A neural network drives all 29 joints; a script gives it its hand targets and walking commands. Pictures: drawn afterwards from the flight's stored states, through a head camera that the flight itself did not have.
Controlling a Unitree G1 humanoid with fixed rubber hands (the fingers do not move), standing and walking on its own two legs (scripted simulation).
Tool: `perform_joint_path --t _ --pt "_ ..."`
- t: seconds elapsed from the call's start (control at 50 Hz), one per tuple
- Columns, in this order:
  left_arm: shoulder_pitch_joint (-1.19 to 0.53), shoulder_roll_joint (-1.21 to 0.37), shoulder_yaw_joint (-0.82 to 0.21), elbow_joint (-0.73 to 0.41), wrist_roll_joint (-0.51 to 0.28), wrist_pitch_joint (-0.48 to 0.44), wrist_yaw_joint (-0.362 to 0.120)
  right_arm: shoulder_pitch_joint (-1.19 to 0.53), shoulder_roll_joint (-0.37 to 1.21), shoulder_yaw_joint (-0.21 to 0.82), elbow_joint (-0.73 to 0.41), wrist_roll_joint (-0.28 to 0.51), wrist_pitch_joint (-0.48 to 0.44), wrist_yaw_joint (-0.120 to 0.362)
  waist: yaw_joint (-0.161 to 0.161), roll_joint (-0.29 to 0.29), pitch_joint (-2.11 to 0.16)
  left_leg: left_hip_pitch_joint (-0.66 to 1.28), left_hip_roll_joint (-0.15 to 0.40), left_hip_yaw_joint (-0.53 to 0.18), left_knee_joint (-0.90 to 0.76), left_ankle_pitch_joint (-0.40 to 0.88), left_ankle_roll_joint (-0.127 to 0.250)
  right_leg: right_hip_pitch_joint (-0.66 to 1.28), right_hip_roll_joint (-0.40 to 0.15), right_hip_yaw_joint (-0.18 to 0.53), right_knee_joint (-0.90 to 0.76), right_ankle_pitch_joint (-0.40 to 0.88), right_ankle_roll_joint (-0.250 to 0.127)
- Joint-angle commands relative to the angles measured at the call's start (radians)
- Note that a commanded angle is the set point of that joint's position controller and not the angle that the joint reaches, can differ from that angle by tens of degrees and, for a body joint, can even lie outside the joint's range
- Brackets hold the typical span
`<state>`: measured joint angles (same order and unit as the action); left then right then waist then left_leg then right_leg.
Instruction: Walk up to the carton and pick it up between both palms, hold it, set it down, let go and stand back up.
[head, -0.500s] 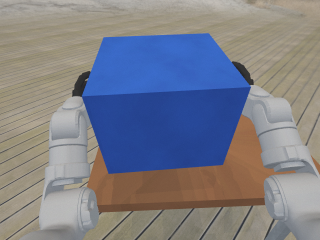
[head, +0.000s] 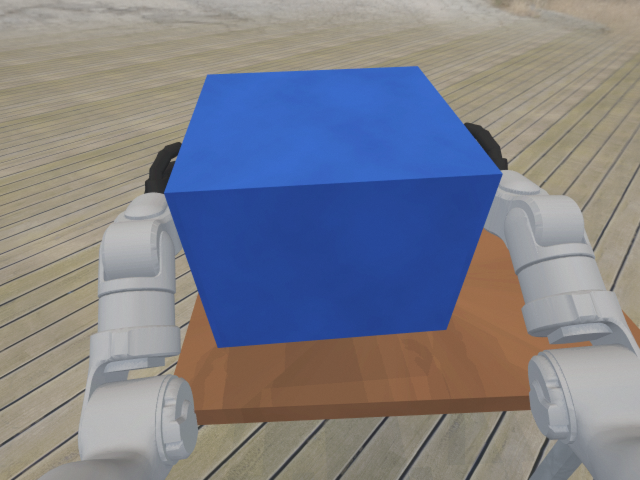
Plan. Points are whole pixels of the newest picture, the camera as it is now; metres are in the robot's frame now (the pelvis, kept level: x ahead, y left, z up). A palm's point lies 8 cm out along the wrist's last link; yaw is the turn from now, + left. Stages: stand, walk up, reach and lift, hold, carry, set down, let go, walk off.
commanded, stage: hold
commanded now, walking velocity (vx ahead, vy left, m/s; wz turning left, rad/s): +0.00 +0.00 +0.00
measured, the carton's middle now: (323, 198) +0.41 +0.00 +0.22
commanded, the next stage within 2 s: none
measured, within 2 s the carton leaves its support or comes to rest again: neither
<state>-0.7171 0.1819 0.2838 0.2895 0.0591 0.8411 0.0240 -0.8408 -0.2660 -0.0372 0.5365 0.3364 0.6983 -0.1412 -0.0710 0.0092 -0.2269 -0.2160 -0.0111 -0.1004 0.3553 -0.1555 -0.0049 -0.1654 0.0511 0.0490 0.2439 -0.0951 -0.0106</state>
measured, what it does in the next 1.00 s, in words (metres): stands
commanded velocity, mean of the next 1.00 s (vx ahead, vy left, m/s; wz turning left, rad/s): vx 0.00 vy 0.00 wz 0.00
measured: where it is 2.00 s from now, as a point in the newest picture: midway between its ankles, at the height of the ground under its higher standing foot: outside the picture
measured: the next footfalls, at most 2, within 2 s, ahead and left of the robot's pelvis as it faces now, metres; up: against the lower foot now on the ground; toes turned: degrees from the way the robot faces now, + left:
none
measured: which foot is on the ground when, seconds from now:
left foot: down 0.00-1.00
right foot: down 0.00-1.00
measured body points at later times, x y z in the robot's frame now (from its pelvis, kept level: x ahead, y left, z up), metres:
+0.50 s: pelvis +0.00 +0.00 +0.00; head -0.08 +0.02 +0.44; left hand +0.38 +0.19 +0.24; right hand +0.37 -0.19 +0.25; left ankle +0.02 +0.12 -0.75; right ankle +0.02 -0.12 -0.75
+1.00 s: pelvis -0.01 +0.00 +0.00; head -0.09 +0.02 +0.44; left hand +0.38 +0.20 +0.24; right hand +0.37 -0.19 +0.26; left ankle +0.02 +0.12 -0.75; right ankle +0.02 -0.12 -0.75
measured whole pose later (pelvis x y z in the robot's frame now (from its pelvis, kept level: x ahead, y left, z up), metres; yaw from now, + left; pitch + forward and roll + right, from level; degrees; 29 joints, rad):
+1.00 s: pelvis -0.01 +0.00 +0.00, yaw +0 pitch +1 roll -1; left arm -0.78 0.22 0.26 0.40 0.03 0.81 0.04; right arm -0.88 -0.26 -0.04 0.64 0.34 0.66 -0.14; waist -0.07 0.00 -0.23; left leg -0.23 -0.01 -0.09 0.36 -0.15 0.00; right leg -0.18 0.05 0.06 0.27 -0.10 -0.01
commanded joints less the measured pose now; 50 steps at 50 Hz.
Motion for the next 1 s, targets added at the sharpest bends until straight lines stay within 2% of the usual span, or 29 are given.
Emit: perform_joint_path --t 0.0,0.28,0.3,0.32,0.36,0.42,0.5,0.58,0.68,0.76,0.78,0.84,0.92,0.98 --pt "-0.898 -0.619 -0.45 -0.297 -0.211 -0.103 -0.162 -0.85 0.639 0.306 -0.39 0.214 -0.069 0.163 -0.006 0.042 -0.413 0.051 -0.016 0.019 -0.047 0.151 -0.022 0.249 0.003 0.011 0.027 0.221 -0.003" --pt "-0.896 -0.614 -0.447 -0.294 -0.208 -0.103 -0.164 -0.851 0.644 0.308 -0.393 0.215 -0.069 0.16 -0.006 0.037 -0.413 0.049 -0.019 0.02 -0.048 0.146 -0.017 0.252 0.001 0.012 0.028 0.227 0.0" --pt "-0.932 -0.6 -0.457 -0.292 -0.224 -0.112 -0.166 -0.844 0.65 0.283 -0.345 0.19 -0.068 0.152 -0.038 0.012 -0.399 0.062 -0.022 0.028 -0.041 0.146 -0.016 0.238 -0.001 0.017 0.033 0.225 0.018" --pt "-0.923 -0.598 -0.446 -0.283 -0.223 -0.115 -0.168 -0.852 0.662 0.296 -0.357 0.19 -0.075 0.149 -0.021 0.0 -0.409 0.067 -0.026 0.03 -0.037 0.151 -0.01 0.242 -0.003 0.018 0.034 0.23 0.023" --pt "-0.926 -0.609 -0.464 -0.296 -0.231 -0.119 -0.165 -0.851 0.658 0.296 -0.372 0.195 -0.078 0.143 -0.028 0.024 -0.433 0.081 -0.026 0.026 -0.033 0.164 -0.017 0.249 -0.001 0.017 0.037 0.24 0.021" --pt "-0.915 -0.605 -0.44 -0.257 -0.212 -0.118 -0.166 -0.854 0.652 0.301 -0.345 0.193 -0.078 0.143 -0.015 0.034 -0.393 0.07 -0.027 0.029 -0.037 0.165 -0.018 0.241 -0.003 0.017 0.032 0.232 0.019" --pt "-0.913 -0.62 -0.459 -0.297 -0.218 -0.12 -0.158 -0.861 0.653 0.314 -0.376 0.211 -0.088 0.146 -0.012 0.048 -0.43 0.095 -0.024 0.025 -0.026 0.212 -0.026 0.247 0.005 0.011 0.036 0.256 0.016" --pt "-0.923 -0.626 -0.454 -0.265 -0.219 -0.119 -0.152 -0.873 0.652 0.302 -0.349 0.201 -0.09 0.154 -0.007 0.035 -0.395 0.083 -0.017 0.025 -0.039 0.157 -0.019 0.209 0.007 0.008 0.029 0.191 0.013" --pt "-0.958 -0.635 -0.474 -0.296 -0.233 -0.124 -0.141 -0.873 0.652 0.298 -0.335 0.209 -0.093 0.161 -0.014 0.065 -0.426 0.092 -0.014 0.021 -0.036 0.161 -0.024 0.207 0.008 0.012 0.033 0.187 0.008" --pt "-0.953 -0.636 -0.449 -0.223 -0.22 -0.124 -0.144 -0.901 0.662 0.29 -0.304 0.193 -0.095 0.167 0.002 0.035 -0.383 0.058 -0.011 0.022 -0.052 0.094 -0.006 0.191 0.005 0.014 0.025 0.134 0.008" --pt "-0.958 -0.636 -0.445 -0.209 -0.22 -0.127 -0.146 -0.898 0.661 0.282 -0.284 0.187 -0.092 0.167 -0.004 0.03 -0.38 0.053 -0.009 0.022 -0.057 0.078 -0.005 0.191 0.005 0.016 0.026 0.129 0.008" --pt "-0.985 -0.648 -0.451 -0.217 -0.229 -0.136 -0.144 -0.912 0.665 0.281 -0.279 0.189 -0.099 0.17 -0.003 0.049 -0.407 0.054 -0.008 0.02 -0.053 0.086 -0.011 0.197 0.005 0.015 0.032 0.134 0.006" --pt "-0.991 -0.645 -0.452 -0.214 -0.236 -0.144 -0.14 -0.904 0.663 0.277 -0.267 0.19 -0.101 0.166 -0.013 0.05 -0.415 0.067 -0.011 0.02 -0.047 0.101 -0.015 0.196 0.005 0.015 0.032 0.153 0.009" --pt "-0.97 -0.642 -0.443 -0.204 -0.231 -0.144 -0.141 -0.912 0.664 0.285 -0.281 0.193 -0.104 0.164 -0.004 0.033 -0.419 0.066 -0.014 0.021 -0.042 0.123 -0.012 0.21 0.007 0.013 0.032 0.176 0.012"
